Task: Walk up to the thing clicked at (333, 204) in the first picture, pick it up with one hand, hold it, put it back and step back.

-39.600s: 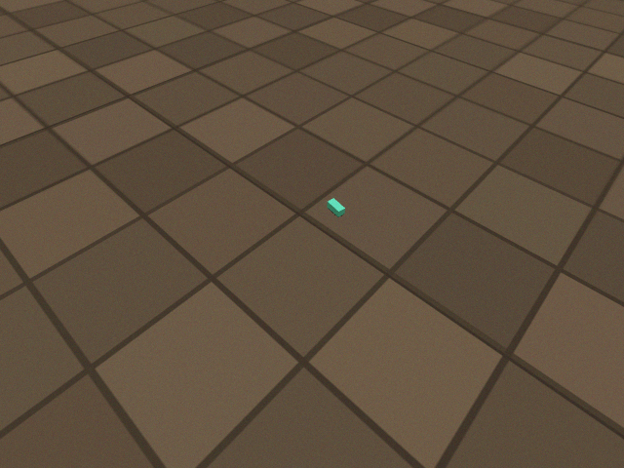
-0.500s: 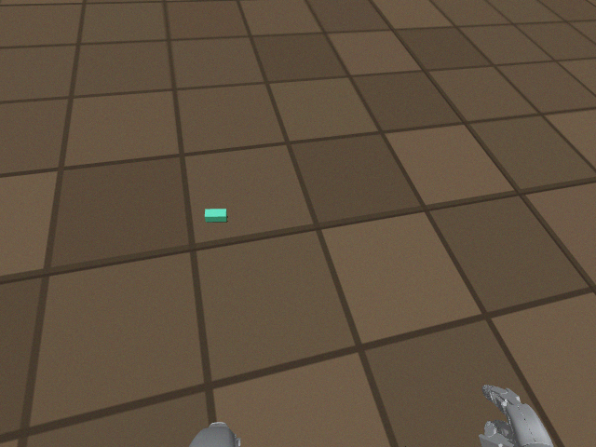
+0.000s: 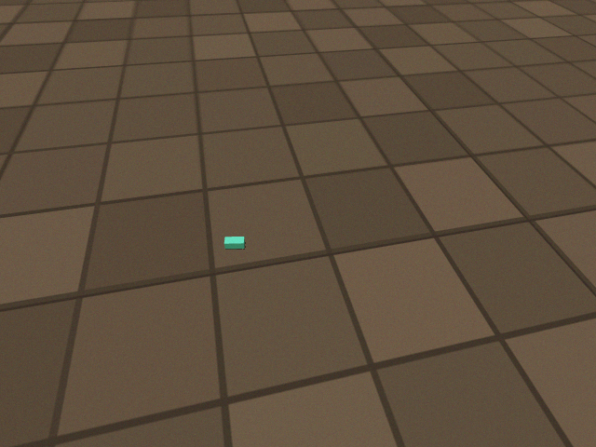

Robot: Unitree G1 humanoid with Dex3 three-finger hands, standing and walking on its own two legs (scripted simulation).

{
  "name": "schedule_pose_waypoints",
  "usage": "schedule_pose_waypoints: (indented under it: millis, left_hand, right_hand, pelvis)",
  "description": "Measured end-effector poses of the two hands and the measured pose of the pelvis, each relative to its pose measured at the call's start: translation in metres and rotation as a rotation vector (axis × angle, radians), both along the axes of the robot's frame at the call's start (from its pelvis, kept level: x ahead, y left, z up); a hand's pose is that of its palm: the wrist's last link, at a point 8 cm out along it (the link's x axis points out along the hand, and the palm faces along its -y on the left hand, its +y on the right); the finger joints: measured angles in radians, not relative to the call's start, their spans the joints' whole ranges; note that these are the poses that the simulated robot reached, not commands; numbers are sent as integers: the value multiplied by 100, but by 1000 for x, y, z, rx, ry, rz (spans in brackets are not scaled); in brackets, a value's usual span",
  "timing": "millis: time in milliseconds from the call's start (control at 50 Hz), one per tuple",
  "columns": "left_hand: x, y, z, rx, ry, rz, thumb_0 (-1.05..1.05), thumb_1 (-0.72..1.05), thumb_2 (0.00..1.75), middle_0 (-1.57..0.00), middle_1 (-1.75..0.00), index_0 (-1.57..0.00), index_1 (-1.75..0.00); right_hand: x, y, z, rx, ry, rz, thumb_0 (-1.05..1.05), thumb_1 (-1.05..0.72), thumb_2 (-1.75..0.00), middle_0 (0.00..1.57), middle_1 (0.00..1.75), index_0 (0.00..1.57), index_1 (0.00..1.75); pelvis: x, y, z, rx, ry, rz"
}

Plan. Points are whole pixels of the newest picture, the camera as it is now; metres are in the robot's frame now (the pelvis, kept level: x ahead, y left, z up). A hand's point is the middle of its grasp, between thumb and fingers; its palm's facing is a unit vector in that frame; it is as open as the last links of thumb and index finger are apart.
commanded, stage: step back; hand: left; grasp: from above
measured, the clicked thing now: (234, 242) +1.06 +0.23 -0.75
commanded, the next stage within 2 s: stand in 0.68 s
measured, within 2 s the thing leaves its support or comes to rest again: neither
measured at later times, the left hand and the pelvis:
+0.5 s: hand out of the picture +0.11 +0.26 -0.16, palm faces +0.08 -0.92 -0.37, open 7.4 cm; pelvis +0.05 -0.01 -0.01, yaw +3 degrees
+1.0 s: hand out of the picture +0.12 +0.25 -0.14, palm faces +0.02 -0.94 -0.34, open 7.4 cm; pelvis +0.06 +0.00 +0.01, yaw +2 degrees
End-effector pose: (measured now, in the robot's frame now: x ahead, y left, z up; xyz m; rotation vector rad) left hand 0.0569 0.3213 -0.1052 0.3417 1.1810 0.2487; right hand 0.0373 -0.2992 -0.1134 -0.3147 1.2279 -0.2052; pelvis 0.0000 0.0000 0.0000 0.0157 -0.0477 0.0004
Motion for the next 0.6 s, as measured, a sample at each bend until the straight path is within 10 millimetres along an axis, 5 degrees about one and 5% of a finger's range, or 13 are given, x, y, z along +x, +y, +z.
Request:
schedule_pose_waypoints:
  millis: [120, 260, 380, 600]
  left_hand:
    - [17, -16, 2, 9, -18, -20, 1, 91, 90, -20, -30, -20, -29]
    - [19, -39, 3, 8, -40, 24, 1, 90, 90, -20, -30, -20, -30]
    - [26, -37, 2, -4, -27, 51, 1, 90, 90, -20, -30, -21, -30]
    - [59, -8, -21, -27, -10, 65, 1, 90, 90, -20, -30, -20, -30]
  right_hand:
    - [4, -27, -1, -16, 6, -14, 1, -90, -90, 21, 30, 21, 30]
    - [38, -43, -9, -28, 22, 15, 1, -91, -90, 20, 30, 20, 30]
    - [75, -34, -7, -25, 12, 63, 1, -91, -90, 20, 30, 20, 30]
    - [127, 10, -5, -19, -46, 87, 0, -90, -90, 20, 30, 20, 30]
  pelvis:
    - [7, -17, -2, -2, 9, 2]
    - [25, -29, -3, -21, 1, 25]
    - [43, -22, -1, -19, 5, 41]
    - [57, 0, -9, -18, 12, 41]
